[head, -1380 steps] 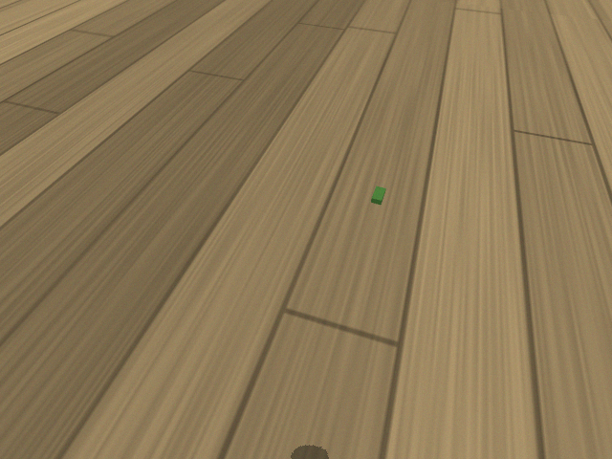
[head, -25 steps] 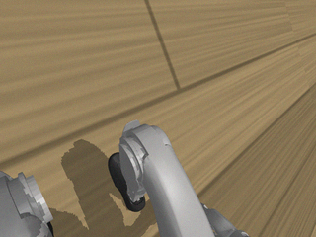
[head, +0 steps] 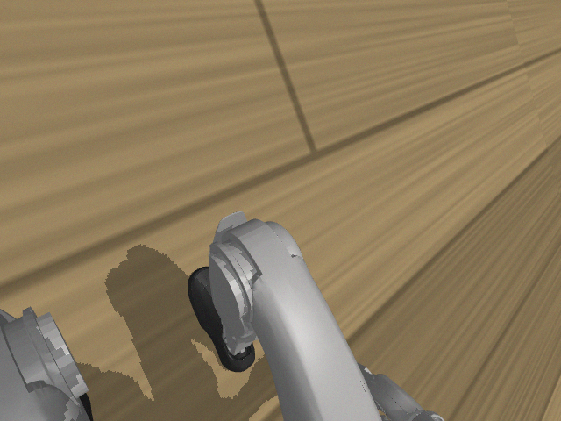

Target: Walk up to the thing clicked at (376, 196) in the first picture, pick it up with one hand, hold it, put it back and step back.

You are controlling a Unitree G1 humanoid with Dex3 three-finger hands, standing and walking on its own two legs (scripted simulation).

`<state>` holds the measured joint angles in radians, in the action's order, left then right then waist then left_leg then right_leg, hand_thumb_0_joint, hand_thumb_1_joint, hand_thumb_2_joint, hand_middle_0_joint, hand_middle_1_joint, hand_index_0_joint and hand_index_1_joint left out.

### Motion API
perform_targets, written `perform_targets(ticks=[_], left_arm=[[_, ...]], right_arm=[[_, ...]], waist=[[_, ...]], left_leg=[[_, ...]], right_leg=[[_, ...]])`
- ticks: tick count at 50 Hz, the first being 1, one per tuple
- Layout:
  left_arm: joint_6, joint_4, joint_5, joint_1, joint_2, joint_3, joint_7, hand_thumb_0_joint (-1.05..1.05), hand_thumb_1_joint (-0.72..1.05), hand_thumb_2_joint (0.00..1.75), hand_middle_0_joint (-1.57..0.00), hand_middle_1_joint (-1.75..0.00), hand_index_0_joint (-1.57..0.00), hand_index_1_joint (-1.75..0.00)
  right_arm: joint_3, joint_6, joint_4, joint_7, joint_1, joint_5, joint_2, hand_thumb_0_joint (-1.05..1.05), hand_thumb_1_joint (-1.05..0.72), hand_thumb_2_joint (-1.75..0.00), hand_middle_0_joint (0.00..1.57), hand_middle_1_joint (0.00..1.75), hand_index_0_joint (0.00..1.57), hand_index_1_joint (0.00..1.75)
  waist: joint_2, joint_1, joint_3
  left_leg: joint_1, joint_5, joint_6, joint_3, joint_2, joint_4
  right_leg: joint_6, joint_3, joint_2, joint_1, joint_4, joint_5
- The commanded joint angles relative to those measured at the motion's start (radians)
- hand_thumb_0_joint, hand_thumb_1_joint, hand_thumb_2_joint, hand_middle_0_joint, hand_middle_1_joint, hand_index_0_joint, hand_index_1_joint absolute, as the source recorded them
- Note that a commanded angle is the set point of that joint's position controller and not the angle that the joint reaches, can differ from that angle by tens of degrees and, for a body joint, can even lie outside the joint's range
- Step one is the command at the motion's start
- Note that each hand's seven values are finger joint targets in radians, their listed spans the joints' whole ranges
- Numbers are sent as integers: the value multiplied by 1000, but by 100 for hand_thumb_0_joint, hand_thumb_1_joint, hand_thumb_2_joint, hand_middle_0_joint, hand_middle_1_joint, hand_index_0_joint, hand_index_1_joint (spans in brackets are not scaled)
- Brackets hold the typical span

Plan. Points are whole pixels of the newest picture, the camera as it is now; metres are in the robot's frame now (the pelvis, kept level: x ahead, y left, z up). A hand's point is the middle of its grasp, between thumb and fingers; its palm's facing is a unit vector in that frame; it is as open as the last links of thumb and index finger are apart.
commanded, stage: close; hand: left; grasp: from above
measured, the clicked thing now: out of the picture +0.49 +0.33 -0.30
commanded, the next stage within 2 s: settle in 1.28 s
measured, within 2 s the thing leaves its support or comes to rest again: leaves its support in 1.68 s
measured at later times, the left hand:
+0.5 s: hand out of the picture +0.47 +0.32 -0.26, palm faces -0.46 -0.13 -0.88, open 7.9 cm
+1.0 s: hand out of the picture +0.48 +0.32 -0.26, palm faces -0.46 -0.13 -0.88, open 7.7 cm
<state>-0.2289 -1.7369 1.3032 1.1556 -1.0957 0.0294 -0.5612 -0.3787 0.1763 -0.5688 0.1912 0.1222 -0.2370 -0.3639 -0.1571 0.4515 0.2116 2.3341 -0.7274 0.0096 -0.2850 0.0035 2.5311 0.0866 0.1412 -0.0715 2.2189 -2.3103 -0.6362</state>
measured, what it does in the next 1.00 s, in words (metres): stands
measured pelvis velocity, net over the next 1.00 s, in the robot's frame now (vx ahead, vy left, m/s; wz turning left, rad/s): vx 0.00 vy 0.00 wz -0.01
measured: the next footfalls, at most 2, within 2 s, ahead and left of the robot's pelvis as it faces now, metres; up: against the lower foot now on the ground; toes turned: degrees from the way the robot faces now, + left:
none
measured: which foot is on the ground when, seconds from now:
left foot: down 0.00-1.00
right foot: down 0.00-1.00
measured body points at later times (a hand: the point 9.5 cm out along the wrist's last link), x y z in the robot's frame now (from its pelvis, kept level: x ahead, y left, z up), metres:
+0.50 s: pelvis +0.00 +0.00 +0.00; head +0.30 +0.14 +0.31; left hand +0.49 +0.32 -0.21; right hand +0.05 -0.24 -0.04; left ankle +0.06 +0.12 -0.28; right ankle +0.13 -0.13 -0.28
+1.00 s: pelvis +0.00 +0.00 +0.00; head +0.30 +0.14 +0.31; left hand +0.50 +0.32 -0.21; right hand +0.05 -0.25 -0.04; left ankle +0.06 +0.12 -0.28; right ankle +0.13 -0.13 -0.28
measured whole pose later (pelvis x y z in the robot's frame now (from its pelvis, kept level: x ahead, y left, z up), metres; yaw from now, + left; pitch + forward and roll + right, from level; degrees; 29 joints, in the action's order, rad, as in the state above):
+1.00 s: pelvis +0.00 +0.00 +0.00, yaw +0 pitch +29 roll -17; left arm -0.24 -1.73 1.29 1.17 -1.12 0.02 -0.55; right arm -0.40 0.16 -0.56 0.17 0.11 -0.24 -0.36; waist -0.16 0.45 0.22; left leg 2.33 -0.73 0.01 -0.29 0.00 2.53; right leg 0.09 0.15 -0.07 2.22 -2.30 -0.63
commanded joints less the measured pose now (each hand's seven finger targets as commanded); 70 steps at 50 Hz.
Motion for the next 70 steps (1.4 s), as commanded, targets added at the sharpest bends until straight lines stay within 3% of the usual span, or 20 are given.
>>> perform_targets(ticks=[1, 4, 7, 11, 12, 15, 19, 21, 24, 27, 37, 39, 42, 44, 47, 52, 56, 61, 67, 70], left_arm=[[-19, 135, -16, 255, -193, 12, -31, 0, 29, 32, -66, -51, -71, -46], [-19, 122, -10, 244, -207, 15, -43, 0, 31, 31, -69, -47, -73, -43], [-14, 103, -8, 235, -181, 1, -44, 0, 34, 28, -70, -47, -75, -42], [-7, 143, -3, 264, -225, 21, -53, 0, 38, 25, -75, -42, -79, -37], [0, 101, -1, 241, -207, 19, -54, 0, 40, 23, -75, -41, -80, -37], [7, 101, -15, 230, -172, -3, -44, 0, 41, 22, -75, -42, -80, -36], [9, 116, -16, 248, -206, 17, -38, 0, 46, 18, -80, -38, -85, -33], [10, 110, -23, 228, -176, 1, -27, 0, 48, 17, -80, -38, -85, -32], [2, 139, -24, 255, -221, 20, -26, 0, 51, 15, -83, -36, -88, -30], [2, 97, -25, 203, -196, 8, -15, 0, 53, 14, -85, -33, -90, -28], [-19, 143, -29, 258, -221, 14, -15, 0, 62, 7, -92, -26, -97, -21], [-14, 122, -23, 235, -206, 0, -13, 0, 64, 5, -94, -24, -99, -19], [-16, 132, -23, 244, -231, 9, -20, 0, 70, 9, -98, -25, -103, -20], [-15, 129, -25, 237, -213, 5, -21, 0, 72, 8, -100, -22, -105, -18], [-12, 90, -26, 216, -187, -12, -20, 0, 75, 9, -103, -23, -107, -18], [-11, 125, -22, 236, -236, 15, -23, 0, 80, 8, -107, -21, -111, -16], [-10, 91, -24, 215, -197, -3, -17, 0, 82, 8, -108, -22, -113, -17], [-11, 110, -22, 226, -237, 11, -18, 0, 87, 10, -112, -23, -117, -18], [-7, 89, -30, 207, -218, -3, -18, 0, 92, 14, -117, -23, -120, -19], [-12, 121, -31, 234, -222, -4, -20, 0, 85, 14, -117, -25, -121, -20]], right_arm=[[104, -6, -32, -13, 199, 2, -340, 0, -90, -90, 20, 30, 20, 30], [101, -9, -24, -17, 189, 0, -333, 0, -90, -90, 20, 30, 20, 30], [104, -8, -27, -15, 191, -2, -332, 0, -90, -90, 20, 30, 20, 30], [109, -7, -35, -19, 193, 1, -341, 0, -90, -90, 20, 30, 20, 30], [103, -7, -31, -18, 196, -1, -332, 0, -90, -90, 20, 30, 20, 30], [99, -6, -38, -15, 194, -1, -326, 0, -90, -90, 20, 30, 20, 30], [94, -12, -37, -16, 195, 1, -331, 0, -90, -90, 20, 30, 20, 30], [93, -10, -34, -16, 188, 2, -331, 0, -90, -90, 20, 30, 20, 30], [96, -16, -25, -22, 186, 4, -341, 0, -90, -90, 20, 30, 20, 30], [90, -17, -20, -22, 190, 2, -336, 0, -90, -90, 20, 30, 20, 30], [86, -23, -24, -31, 184, 1, -340, 0, -90, -90, 20, 30, 20, 30], [83, -24, -14, -31, 179, 2, -340, 0, -89, -90, 20, 30, 20, 30], [84, -24, -21, -36, 184, 1, -336, 0, -89, -90, 20, 30, 20, 30], [80, -26, -29, -35, 183, -2, -331, 0, -89, -90, 20, 30, 20, 30], [80, -24, -19, -34, 179, -1, -336, 0, -89, -90, 20, 30, 20, 30], [79, -25, -26, -37, 194, 0, -336, 0, -89, -90, 20, 30, 20, 30], [76, -27, -20, -36, 182, -1, -339, 0, -89, -90, 20, 30, 20, 30], [71, -32, -16, -39, 187, -4, -337, 0, -89, -90, 20, 30, 20, 30], [73, -35, -11, -48, 169, -6, -338, 0, -89, -90, 20, 30, 20, 30], [83, -37, -11, -50, 180, -4, -341, 0, -91, -90, 20, 30, 20, 30]], waist=[[587, 66, -620], [586, 57, -648], [576, 66, -611], [631, 59, -648], [605, 61, -636], [600, 78, -610], [623, 67, -629], [599, 71, -614], [611, 59, -643], [561, 66, -609], [609, 69, -605], [564, 72, -599], [577, 62, -606], [589, 66, -628], [562, 80, -579], [578, 64, -622], [558, 79, -569], [570, 73, -600], [554, 71, -588], [560, 72, -601]], left_leg=[[-493, 250, -5, 95, -49, -269], [-512, 248, -4, 93, -52, -280], [-493, 232, -5, 93, -50, -283], [-536, 277, 0, 96, -55, -289], [-518, 275, -2, 96, -53, -280], [-508, 276, -3, 98, -55, -278], [-516, 282, 2, 88, -57, -286], [-512, 295, 2, 87, -58, -272], [-523, 282, 2, 86, -57, -282], [-485, 270, -7, 98, -52, -269], [-504, 245, 4, 79, -59, -290], [-484, 242, -3, 85, -58, -276], [-486, 226, -6, 95, -55, -280], [-509, 265, 0, 85, -60, -280], [-484, 250, -2, 85, -58, -275], [-508, 280, -3, 90, -59, -273], [-479, 253, -2, 84, -58, -274], [-480, 249, -4, 89, -58, -278], [-463, 223, -6, 94, -56, -272], [-476, 226, -6, 90, -55, -286]], right_leg=[[-100, 146, -22, -365, 170, 263], [-98, 145, -23, -396, 175, 267], [-98, 149, -25, -367, 169, 255], [-100, 140, -22, -385, 167, 288], [-98, 143, -22, -381, 166, 288], [-96, 144, -25, -377, 171, 292], [-101, 147, -17, -371, 169, 287], [-99, 148, -17, -359, 166, 292], [-102, 146, -17, -375, 171, 280], [-98, 143, -22, -389, 180, 278], [-103, 149, -17, -355, 171, 249], [-98, 147, -17, -370, 176, 256], [-98, 141, -20, -382, 184, 246], [-99, 147, -19, -380, 173, 272], [-99, 149, -18, -365, 177, 262], [-97, 141, -16, -391, 178, 287], [-100, 150, -15, -349, 176, 261], [-98, 144, -17, -385, 182, 262], [-98, 145, -22, -386, 188, 246], [-98, 145, -22, -385, 183, 252]])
